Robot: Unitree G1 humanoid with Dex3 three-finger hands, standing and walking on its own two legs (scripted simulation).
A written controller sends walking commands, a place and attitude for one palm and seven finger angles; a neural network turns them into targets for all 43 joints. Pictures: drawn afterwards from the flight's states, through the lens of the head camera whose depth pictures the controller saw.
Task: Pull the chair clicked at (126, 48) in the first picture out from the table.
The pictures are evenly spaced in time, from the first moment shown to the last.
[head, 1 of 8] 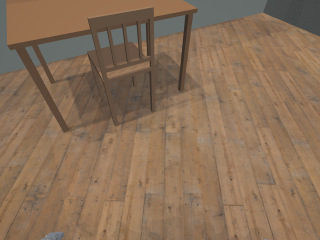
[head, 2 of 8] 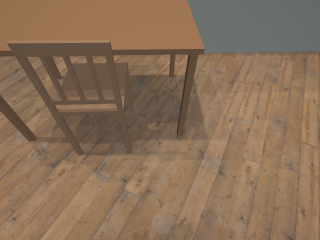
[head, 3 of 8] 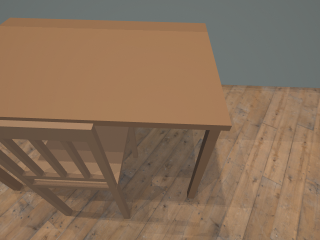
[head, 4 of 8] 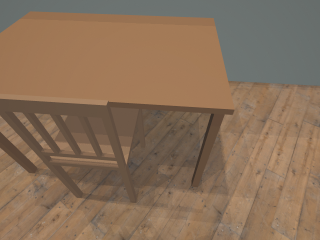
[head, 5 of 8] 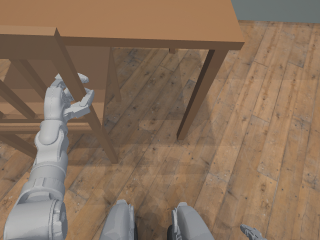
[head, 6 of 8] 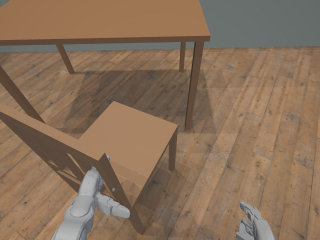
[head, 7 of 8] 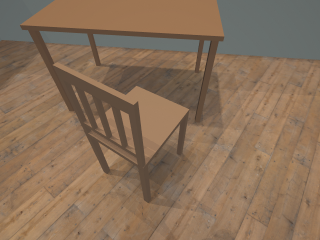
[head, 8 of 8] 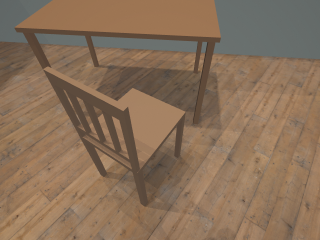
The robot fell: no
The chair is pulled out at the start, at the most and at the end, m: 0.00 0.51 0.51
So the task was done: yes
